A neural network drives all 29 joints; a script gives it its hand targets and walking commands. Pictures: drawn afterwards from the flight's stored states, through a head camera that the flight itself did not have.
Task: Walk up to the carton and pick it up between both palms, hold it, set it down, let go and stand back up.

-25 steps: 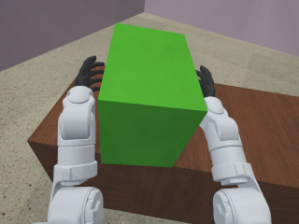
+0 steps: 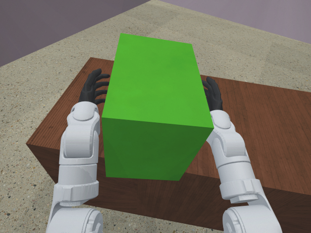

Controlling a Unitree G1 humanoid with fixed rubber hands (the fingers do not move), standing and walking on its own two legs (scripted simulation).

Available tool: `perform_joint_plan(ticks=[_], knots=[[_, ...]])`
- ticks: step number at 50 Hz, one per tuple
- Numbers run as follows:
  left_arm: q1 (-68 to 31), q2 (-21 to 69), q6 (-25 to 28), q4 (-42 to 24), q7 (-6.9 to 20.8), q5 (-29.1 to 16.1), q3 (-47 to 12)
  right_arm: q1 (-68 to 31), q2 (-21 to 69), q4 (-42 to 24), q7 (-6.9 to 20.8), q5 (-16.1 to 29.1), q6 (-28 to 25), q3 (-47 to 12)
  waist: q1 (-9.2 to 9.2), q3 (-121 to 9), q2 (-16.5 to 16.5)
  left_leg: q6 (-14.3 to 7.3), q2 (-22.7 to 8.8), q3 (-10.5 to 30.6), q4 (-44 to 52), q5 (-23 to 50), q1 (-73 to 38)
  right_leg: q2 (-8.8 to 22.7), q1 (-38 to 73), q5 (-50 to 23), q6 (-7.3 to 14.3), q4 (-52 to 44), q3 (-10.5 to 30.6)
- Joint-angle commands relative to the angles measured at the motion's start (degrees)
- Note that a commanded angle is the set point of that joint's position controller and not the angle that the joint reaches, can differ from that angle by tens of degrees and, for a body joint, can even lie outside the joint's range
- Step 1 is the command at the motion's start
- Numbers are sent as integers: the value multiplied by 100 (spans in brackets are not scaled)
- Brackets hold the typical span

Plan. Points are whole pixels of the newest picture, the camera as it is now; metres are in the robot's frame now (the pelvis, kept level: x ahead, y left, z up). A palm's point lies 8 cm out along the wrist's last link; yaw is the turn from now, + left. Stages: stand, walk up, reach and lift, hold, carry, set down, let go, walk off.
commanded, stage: hold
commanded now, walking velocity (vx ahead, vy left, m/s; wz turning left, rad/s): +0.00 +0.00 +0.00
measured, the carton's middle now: (150, 108) +0.42 +0.01 +0.10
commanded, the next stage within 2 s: none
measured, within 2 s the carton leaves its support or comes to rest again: neither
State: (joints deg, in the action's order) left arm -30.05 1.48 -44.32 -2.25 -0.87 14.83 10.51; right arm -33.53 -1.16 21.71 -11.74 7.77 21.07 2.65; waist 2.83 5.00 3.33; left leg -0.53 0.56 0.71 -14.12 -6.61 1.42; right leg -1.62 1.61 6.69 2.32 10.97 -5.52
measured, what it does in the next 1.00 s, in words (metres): stands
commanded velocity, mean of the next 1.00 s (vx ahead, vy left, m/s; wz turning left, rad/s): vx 0.00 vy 0.00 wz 0.00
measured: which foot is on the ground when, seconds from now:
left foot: down 0.00-1.00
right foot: down 0.00-1.00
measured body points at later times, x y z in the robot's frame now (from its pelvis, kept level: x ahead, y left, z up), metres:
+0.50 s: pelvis -0.02 +0.00 +0.00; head -0.03 +0.02 +0.45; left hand +0.35 +0.16 +0.17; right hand +0.36 -0.14 +0.14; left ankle +0.02 +0.11 -0.75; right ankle +0.00 -0.09 -0.75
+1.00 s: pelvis -0.01 +0.01 +0.00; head -0.03 +0.03 +0.45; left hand +0.36 +0.16 +0.18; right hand +0.37 -0.13 +0.16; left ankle +0.02 +0.11 -0.75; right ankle +0.00 -0.09 -0.75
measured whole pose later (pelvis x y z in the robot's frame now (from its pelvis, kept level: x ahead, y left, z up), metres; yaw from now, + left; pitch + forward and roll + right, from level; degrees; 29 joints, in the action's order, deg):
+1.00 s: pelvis -0.01 +0.01 +0.00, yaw +0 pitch -6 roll -1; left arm -31.6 2.6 -44.3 -1.7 1.0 16.6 12.0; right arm -34.9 -1.0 23.3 -12.0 8.0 21.8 3.9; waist 3.0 3.1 3.0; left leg -1.0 0.6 0.7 -15.2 -6.3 2.9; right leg -1.3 1.3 5.3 1.7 9.9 -5.8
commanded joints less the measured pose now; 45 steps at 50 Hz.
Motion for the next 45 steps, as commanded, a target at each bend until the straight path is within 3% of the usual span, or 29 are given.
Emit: perform_joint_plan(ticks=[1, 4, 6, 9, 12, 14, 16, 18, 21, 23, 24, 27, 29, 31, 35, 39, 43, 45], knots=[[-2629, 2242, 533, -2022, 930, -1046, -2714, -3071, 2456, -3177, -111, 725, -335, -2789, 96, -4021, -99, -46, 136, 90, -434, 3006, -928, 177, 1876, -4522, -615, 492, 314], [-2289, 2000, 520, -1933, 970, -899, -2551, -2653, 2326, -3092, -96, 628, -269, -2854, 45, -3452, -142, -159, 122, 125, -124, 2289, -609, 281, 1698, -4218, -652, 491, 308], [-2124, 1912, 425, -1801, 963, -822, -2411, -2614, 2142, -2948, -19, 628, -243, -2746, -52, -2750, -236, -122, 70, 132, -23, 1895, -619, 249, 1262, -3470, -631, 356, 240], [-1974, 1657, 385, -1261, 930, -727, -2072, -2394, 1823, -2196, 146, 516, -238, -2409, -160, -1566, -359, -88, -15, 100, 124, 880, -394, 286, 592, -2066, -558, 181, 203], [-2026, 1401, 742, -378, 856, -722, -1672, -2282, 1442, -1316, 437, -16, -484, -1652, -219, -629, -319, -89, -167, 39, 361, -799, 339, 222, -246, 101, -485, 165, 94], [-2316, 1372, 966, -18, 756, -753, -1626, -2549, 1224, -1015, 615, -331, -722, -1210, -126, -688, -432, -54, -269, -16, 462, -1261, 666, 120, -406, 866, -429, 230, 30], [-2579, 1450, 959, 90, 673, -814, -1718, -2812, 1206, -805, 658, -428, -787, -1010, -26, -875, -555, 1, -320, -37, 462, -1149, 653, 78, -302, 830, -423, 222, 11], [-3232, 1933, 720, -346, 590, -836, -2075, -3520, 1613, -942, 576, -132, -694, -1190, 77, -1676, -575, 107, -247, -108, 316, -303, 107, -7, 60, 162, -383, 77, 13], [-3559, 2473, 560, -1201, 567, -1127, -2812, -3893, 2105, -1859, 375, 268, -610, -1735, 302, -3168, -391, 168, -59, -49, -284, 1501, -953, -97, 429, -1445, -402, 81, 92], [-3578, 2672, 637, -1475, 629, -1189, -3057, -3950, 2321, -2450, 255, 327, -564, -2012, 367, -3849, -295, 140, 34, 16, -493, 2155, -1251, -99, 706, -2151, -451, 110, 121], [-3490, 2632, 681, -1436, 652, -1152, -3023, -3905, 2358, -2610, 211, 323, -541, -2157, 307, -3986, -282, 103, 56, 28, -513, 2268, -1219, -78, 890, -2423, -486, 147, 142], [-3371, 2506, 659, -1152, 705, -900, -2640, -3811, 2323, -2441, 206, 251, -428, -2128, 184, -3530, -122, -2, 69, 23, -285, 1611, -737, -15, 963, -2064, -518, 161, 104], [-3206, 2247, 455, -666, 718, -662, -2200, -3657, 2133, -1905, 259, 203, -303, -1883, 64, -2586, -164, -55, 34, -27, -61, 814, -369, 81, 735, -1215, -487, 8, 90], [-3248, 2078, 260, -78, 738, -442, -1693, -3732, 1957, -1088, 373, 98, -205, -1467, -75, -1445, -178, -66, -14, -113, 210, -308, 108, 140, 257, 124, -412, -125, 25], [-3171, 1834, 58, 680, 799, -137, -971, -3688, 1728, -158, 535, 43, -169, -949, -243, -486, -168, -105, -57, -250, 365, -1062, 673, 217, -3, 1018, -364, -138, 93], [-3470, 1966, 218, 424, 744, -221, -1142, -3962, 1662, -453, 528, 69, -321, -894, -110, -1337, -417, -25, -77, -248, 290, -555, 286, 99, 160, 467, -360, -15, 43], [-3458, 2267, 269, -184, 736, -419, -1721, -4209, 1763, -1199, 368, 226, -398, -1131, 145, -2440, -517, 102, -35, -161, -9, 795, -481, -43, 507, -783, -364, 26, -20], [-3449, 2401, 286, -634, 765, -519, -2004, -4142, 1915, -1632, 274, 326, -390, -1395, 221, -2960, -334, 133, 13, -110, -195, 1500, -826, -50, 745, -1482, -377, 22, -13]])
